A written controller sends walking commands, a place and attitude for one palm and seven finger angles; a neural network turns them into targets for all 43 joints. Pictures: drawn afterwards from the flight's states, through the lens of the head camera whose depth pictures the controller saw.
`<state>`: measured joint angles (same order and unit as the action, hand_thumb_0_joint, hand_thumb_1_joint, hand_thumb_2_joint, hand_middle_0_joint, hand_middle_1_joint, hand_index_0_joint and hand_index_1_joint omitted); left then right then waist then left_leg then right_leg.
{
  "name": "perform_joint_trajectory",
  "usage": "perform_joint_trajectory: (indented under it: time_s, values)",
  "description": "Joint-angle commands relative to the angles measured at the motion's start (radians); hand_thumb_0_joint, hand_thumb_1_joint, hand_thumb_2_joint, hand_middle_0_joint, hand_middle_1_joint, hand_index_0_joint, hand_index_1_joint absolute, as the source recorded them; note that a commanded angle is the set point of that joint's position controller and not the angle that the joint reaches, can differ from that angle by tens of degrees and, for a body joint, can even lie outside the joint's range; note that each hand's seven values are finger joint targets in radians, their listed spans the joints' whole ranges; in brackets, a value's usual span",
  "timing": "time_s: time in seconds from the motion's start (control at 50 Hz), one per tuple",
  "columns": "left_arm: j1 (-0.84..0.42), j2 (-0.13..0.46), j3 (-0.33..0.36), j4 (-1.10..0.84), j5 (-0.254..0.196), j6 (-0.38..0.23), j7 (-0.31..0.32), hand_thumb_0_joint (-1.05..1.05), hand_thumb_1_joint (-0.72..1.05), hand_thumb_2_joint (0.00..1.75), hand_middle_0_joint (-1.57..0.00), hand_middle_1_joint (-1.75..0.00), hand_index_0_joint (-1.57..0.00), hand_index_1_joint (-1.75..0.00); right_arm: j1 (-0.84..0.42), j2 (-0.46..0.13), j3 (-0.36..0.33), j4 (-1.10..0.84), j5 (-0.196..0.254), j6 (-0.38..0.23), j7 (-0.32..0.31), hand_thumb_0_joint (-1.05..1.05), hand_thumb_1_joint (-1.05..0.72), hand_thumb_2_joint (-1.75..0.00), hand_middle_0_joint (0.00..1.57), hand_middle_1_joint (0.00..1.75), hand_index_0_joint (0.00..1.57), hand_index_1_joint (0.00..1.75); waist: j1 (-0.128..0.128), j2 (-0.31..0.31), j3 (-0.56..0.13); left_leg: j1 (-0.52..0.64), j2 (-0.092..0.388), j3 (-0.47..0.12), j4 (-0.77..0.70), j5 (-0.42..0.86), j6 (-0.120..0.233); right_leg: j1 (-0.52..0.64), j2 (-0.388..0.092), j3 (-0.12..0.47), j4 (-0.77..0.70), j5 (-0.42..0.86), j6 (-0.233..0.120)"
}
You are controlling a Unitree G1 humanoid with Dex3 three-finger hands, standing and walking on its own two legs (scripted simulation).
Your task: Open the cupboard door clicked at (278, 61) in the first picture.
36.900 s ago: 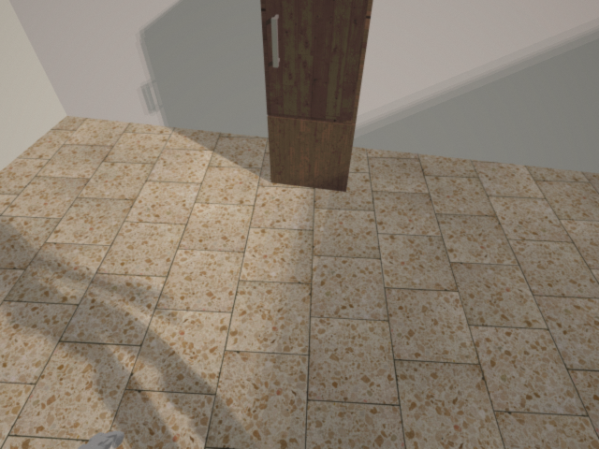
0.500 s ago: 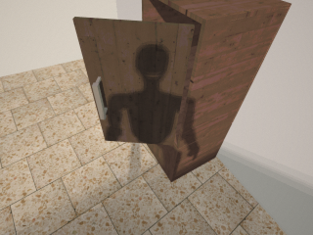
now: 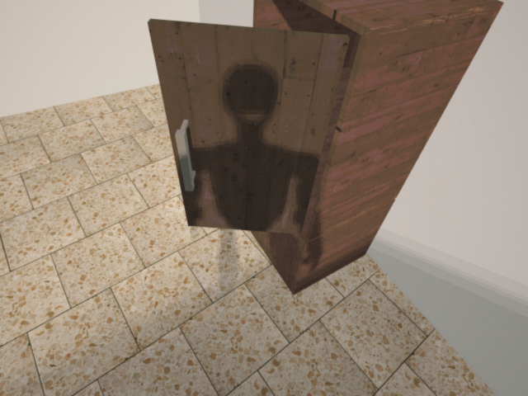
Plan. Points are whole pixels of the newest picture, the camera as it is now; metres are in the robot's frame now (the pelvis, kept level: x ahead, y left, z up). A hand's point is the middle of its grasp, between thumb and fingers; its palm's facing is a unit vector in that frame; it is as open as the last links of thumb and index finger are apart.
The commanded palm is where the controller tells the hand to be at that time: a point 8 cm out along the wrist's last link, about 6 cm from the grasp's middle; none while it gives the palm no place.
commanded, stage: come to a stop and stand still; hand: left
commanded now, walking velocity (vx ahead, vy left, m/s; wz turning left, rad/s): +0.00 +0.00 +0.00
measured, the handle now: (187, 157) +0.61 +0.21 -0.03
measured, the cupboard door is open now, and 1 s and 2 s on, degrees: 57 57 57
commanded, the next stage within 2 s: look again from close up in 0.46 s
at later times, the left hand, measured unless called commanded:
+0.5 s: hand out of the picture -0.03 +0.18 -0.17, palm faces +0.03 -0.98 -0.18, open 7.4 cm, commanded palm none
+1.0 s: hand out of the picture +0.01 +0.18 -0.17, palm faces +0.00 -0.98 -0.19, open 7.4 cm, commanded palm none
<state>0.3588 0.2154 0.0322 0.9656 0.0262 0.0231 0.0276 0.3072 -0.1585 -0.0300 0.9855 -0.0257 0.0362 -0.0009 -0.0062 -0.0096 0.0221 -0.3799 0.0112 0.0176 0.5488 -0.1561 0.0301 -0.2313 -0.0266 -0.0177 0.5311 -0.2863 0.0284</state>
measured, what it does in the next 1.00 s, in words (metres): stands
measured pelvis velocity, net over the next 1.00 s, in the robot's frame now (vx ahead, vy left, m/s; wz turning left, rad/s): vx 0.02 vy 0.00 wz -0.02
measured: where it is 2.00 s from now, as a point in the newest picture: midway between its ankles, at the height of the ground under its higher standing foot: outside the picture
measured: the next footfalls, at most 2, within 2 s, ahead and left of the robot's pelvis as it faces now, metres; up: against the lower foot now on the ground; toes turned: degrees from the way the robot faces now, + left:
none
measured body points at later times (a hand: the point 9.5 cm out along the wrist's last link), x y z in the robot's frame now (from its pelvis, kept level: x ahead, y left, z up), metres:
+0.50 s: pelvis +0.01 +0.01 +0.01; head +0.00 +0.02 +0.46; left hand -0.03 +0.23 -0.16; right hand +0.04 -0.23 -0.14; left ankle +0.09 +0.10 -0.73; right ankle +0.00 -0.15 -0.73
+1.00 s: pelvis +0.02 +0.00 +0.01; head +0.03 +0.01 +0.46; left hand +0.01 +0.23 -0.15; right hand +0.03 -0.23 -0.15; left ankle +0.09 +0.10 -0.73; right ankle +0.00 -0.15 -0.73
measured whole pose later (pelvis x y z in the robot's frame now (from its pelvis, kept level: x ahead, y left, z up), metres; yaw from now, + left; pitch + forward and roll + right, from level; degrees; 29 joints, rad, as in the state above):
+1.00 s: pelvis +0.02 +0.00 +0.01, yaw -1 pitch -1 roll -1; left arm 0.34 0.17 0.01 1.08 0.02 -0.01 0.04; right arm 0.26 -0.16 -0.02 1.10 -0.01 0.01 -0.01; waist -0.01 -0.01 0.02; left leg -0.30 -0.01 0.05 0.45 -0.15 0.04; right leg -0.17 -0.05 0.01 0.45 -0.27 0.05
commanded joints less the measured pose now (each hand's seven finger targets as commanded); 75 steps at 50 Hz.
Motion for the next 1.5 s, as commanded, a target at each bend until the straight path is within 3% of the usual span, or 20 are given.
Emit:
perform_joint_trajectory:
  time_s: [0.0, 0.1, 0.26, 0.58, 0.62, 0.84, 1.0, 1.12, 1.16, 1.22, 1.28, 1.3, 1.32, 1.34, 1.36, 1.38, 1.4, 1.42, 1.44, 1.48]
  values:
    - [0.087, 0.072, 0.007, -0.019, 0.001, -0.022, 0.004, 0.00, 0.90, 0.90, -0.20, -0.30, -0.20, -0.30, -0.009, -0.157, -0.032, -0.051, 0.006, -0.032, -0.012, 0.00, -0.90, -0.90, 0.20, 0.30, 0.20, 0.30, 0.011, 0.045, 0.027, 0.012, 0.091, -0.150, -0.224, -0.324, 0.010, -0.051, -0.032, 0.052, -0.125, -0.121, -0.051]
    - [0.097, 0.073, 0.002, 0.011, 0.002, -0.029, 0.007, 0.00, 0.90, 0.90, -0.20, -0.30, -0.20, -0.30, -0.005, -0.143, -0.029, -0.025, 0.010, -0.033, -0.011, 0.00, -0.90, -0.90, 0.20, 0.30, 0.20, 0.30, -0.001, -0.002, 0.043, 0.051, 0.075, -0.124, -0.192, -0.268, 0.000, -0.097, -0.055, 0.084, -0.172, -0.144, -0.051]
    - [0.138, 0.055, -0.005, 0.058, 0.005, -0.030, 0.011, 0.00, 0.90, 0.90, -0.20, -0.30, -0.20, -0.30, -0.027, -0.160, -0.028, 0.004, 0.013, -0.039, -0.013, 0.00, -0.90, -0.90, 0.20, 0.30, 0.20, 0.30, 0.011, 0.066, 0.053, 0.038, 0.096, -0.151, -0.260, -0.318, 0.005, -0.062, -0.039, 0.048, -0.137, -0.074, -0.038]
    - [0.122, 0.048, -0.010, 0.082, 0.003, -0.038, 0.015, 0.00, 0.90, 0.90, -0.20, -0.30, -0.20, -0.30, -0.025, -0.135, -0.021, 0.038, 0.017, -0.041, -0.012, 0.00, -0.90, -0.90, 0.20, 0.30, 0.20, 0.30, 0.006, -0.003, 0.053, 0.097, 0.079, -0.111, -0.223, -0.207, -0.006, -0.075, -0.064, 0.079, -0.189, -0.062, -0.038]
    - [0.110, 0.048, -0.008, 0.082, 0.002, -0.038, 0.015, 0.00, 0.90, 0.90, -0.20, -0.30, -0.20, -0.30, -0.023, -0.139, -0.021, 0.044, 0.015, -0.044, -0.013, 0.00, -0.90, -0.90, 0.20, 0.30, 0.20, 0.30, 0.003, 0.022, 0.045, 0.101, 0.084, -0.114, -0.232, -0.203, -0.006, -0.069, -0.062, 0.075, -0.178, -0.046, -0.038]
    - [0.089, 0.048, -0.010, 0.090, -0.001, -0.038, 0.016, 0.00, 0.90, 0.90, -0.20, -0.30, -0.20, -0.30, -0.017, -0.134, -0.016, 0.065, 0.017, -0.046, -0.015, 0.00, -0.90, -0.90, 0.20, 0.30, 0.20, 0.30, 0.007, 0.025, 0.046, 0.108, 0.086, -0.110, -0.233, -0.168, -0.007, -0.038, -0.063, 0.073, -0.180, -0.009, -0.038]
    - [0.076, 0.041, -0.014, 0.092, -0.003, -0.040, 0.017, 0.00, 0.90, 0.90, -0.20, -0.30, -0.20, -0.30, -0.013, -0.121, -0.010, 0.077, 0.019, -0.049, -0.016, 0.00, -0.90, -0.90, 0.20, 0.30, 0.20, 0.30, 0.004, 0.003, 0.026, 0.144, 0.085, -0.089, -0.205, -0.054, -0.008, -0.018, -0.071, 0.071, -0.185, 0.051, -0.036]
    - [0.068, 0.037, -0.016, 0.099, -0.003, -0.039, 0.017, 0.00, 0.90, 0.90, -0.20, -0.30, -0.20, -0.30, -0.014, -0.118, -0.008, 0.083, 0.020, -0.050, -0.018, 0.00, -0.90, -0.90, 0.20, 0.30, 0.20, 0.30, 0.002, 0.005, 0.040, 0.152, 0.087, -0.086, -0.210, -0.045, -0.011, -0.018, -0.069, 0.069, -0.188, 0.059, -0.032]
    - [0.080, 0.031, -0.014, 0.107, -0.001, -0.038, 0.014, 0.00, 0.90, 0.90, -0.20, -0.30, -0.20, -0.30, -0.004, -0.116, -0.007, 0.090, 0.016, -0.048, -0.016, 0.00, -0.90, -0.90, 0.20, 0.30, 0.20, 0.30, 0.004, 0.018, 0.031, 0.153, 0.079, -0.087, -0.217, -0.159, -0.010, -0.016, -0.069, 0.069, -0.190, -0.026, -0.036]
    - [0.095, 0.045, -0.004, 0.105, 0.003, -0.031, 0.007, 0.00, 0.90, 0.90, -0.20, -0.30, -0.20, -0.30, -0.008, -0.111, -0.009, 0.080, 0.011, -0.039, -0.012, 0.00, -0.90, -0.90, 0.20, 0.30, 0.20, 0.30, 0.016, -0.012, 0.090, 0.075, 0.055, -0.074, -0.186, -0.311, -0.008, -0.045, -0.080, 0.110, -0.219, -0.211, -0.054]
    - [0.113, 0.066, 0.009, 0.100, 0.003, -0.027, 0.003, 0.00, 0.90, 0.90, -0.20, -0.30, -0.20, -0.30, -0.008, -0.094, -0.010, 0.062, 0.008, -0.035, -0.007, 0.00, -0.90, -0.90, 0.20, 0.30, 0.20, 0.30, 0.023, -0.090, 0.141, 0.018, 0.014, -0.022, -0.071, -0.295, -0.012, -0.074, -0.127, 0.185, -0.276, -0.337, -0.087]
    - [0.102, 0.067, 0.013, 0.096, 0.001, -0.028, 0.005, 0.00, 0.90, 0.90, -0.20, -0.30, -0.20, -0.30, -0.002, -0.080, -0.008, 0.056, 0.007, -0.038, -0.007, 0.00, -0.90, -0.90, 0.20, 0.30, 0.20, 0.30, 0.013, -0.120, 0.142, 0.017, 0.006, 0.006, -0.035, -0.232, -0.017, -0.078, -0.148, 0.203, -0.285, -0.320, -0.099]
    - [0.093, 0.064, -0.012, 0.111, 0.016, -0.068, 0.041, 0.00, 0.90, 0.90, -0.20, -0.30, -0.20, -0.30, -0.085, -0.100, 0.008, 0.000, -0.004, -0.048, 0.004, 0.00, -0.90, -0.90, 0.20, 0.30, 0.20, 0.30, 0.009, -0.037, 0.186, 0.089, 0.002, -0.012, 0.110, -0.174, -0.044, -0.215, -0.153, 0.253, -0.293, -0.092, -0.109]
    - [-0.008, 0.115, -0.005, 0.050, 0.010, -0.072, 0.036, 0.00, 0.90, 0.90, -0.20, -0.30, -0.20, -0.30, 0.022, -0.057, 0.002, -0.016, 0.000, -0.048, 0.010, 0.00, -0.90, -0.90, 0.20, 0.30, 0.20, 0.30, -0.068, -0.018, 0.123, 0.109, 0.028, 0.009, 0.069, -0.190, -0.029, -0.213, -0.154, 0.162, -0.238, -0.237, -0.117]
    - [-0.038, 0.091, -0.007, 0.033, 0.003, -0.068, 0.026, 0.00, 0.90, 0.90, -0.20, -0.30, -0.20, -0.30, 0.040, -0.075, 0.005, -0.001, 0.000, -0.049, 0.009, 0.00, -0.90, -0.90, 0.20, 0.30, 0.20, 0.30, -0.060, 0.077, 0.139, 0.100, 0.020, -0.016, 0.011, -0.199, -0.018, -0.214, -0.101, 0.110, -0.163, -0.255, -0.112]
    - [-0.032, 0.078, -0.006, 0.035, 0.007, -0.066, 0.026, 0.00, 0.90, 0.90, -0.20, -0.30, -0.20, -0.30, 0.079, -0.090, 0.008, 0.010, 0.001, -0.057, 0.009, 0.00, -0.90, -0.90, 0.20, 0.30, 0.20, 0.30, -0.056, 0.148, 0.095, 0.067, 0.056, -0.084, -0.056, -0.111, -0.001, -0.126, -0.040, 0.031, -0.053, -0.154, -0.091]
    - [0.040, 0.050, -0.011, 0.050, 0.001, -0.062, 0.023, 0.00, 0.90, 0.90, -0.20, -0.30, -0.20, -0.30, 0.074, -0.126, 0.008, -0.004, 0.004, -0.063, 0.004, 0.00, -0.90, -0.90, 0.20, 0.30, 0.20, 0.30, -0.026, 0.175, 0.028, 0.079, 0.110, -0.163, -0.121, -0.109, 0.031, -0.084, 0.004, -0.011, 0.021, -0.166, -0.078]
    - [0.083, 0.022, -0.017, 0.065, 0.001, -0.056, 0.022, 0.00, 0.90, 0.90, -0.20, -0.30, -0.20, -0.30, 0.047, -0.153, 0.003, -0.016, 0.005, -0.065, -0.004, 0.00, -0.90, -0.90, 0.20, 0.30, 0.20, 0.30, -0.003, 0.204, 0.010, 0.068, 0.147, -0.235, -0.187, -0.162, 0.060, -0.055, 0.028, -0.034, 0.066, -0.178, -0.068]
    - [0.101, 0.007, -0.023, 0.079, 0.001, -0.057, 0.020, 0.00, 0.90, 0.90, -0.20, -0.30, -0.20, -0.30, 0.022, -0.159, 0.002, -0.021, 0.006, -0.065, -0.011, 0.00, -0.90, -0.90, 0.20, 0.30, 0.20, 0.30, 0.014, 0.179, 0.005, 0.067, 0.157, -0.260, -0.205, -0.157, 0.076, -0.043, 0.031, -0.033, 0.070, -0.157, -0.066]
    - [0.099, 0.001, -0.028, 0.088, -0.001, -0.062, 0.016, 0.00, 0.90, 0.90, -0.20, -0.30, -0.20, -0.30, -0.012, -0.128, 0.015, -0.024, 0.011, -0.070, -0.016, 0.00, -0.90, -0.90, 0.20, 0.30, 0.20, 0.30, 0.034, 0.072, 0.007, 0.040, 0.124, -0.191, -0.157, -0.041, 0.075, 0.016, 0.000, 0.001, -0.003, -0.042, -0.071]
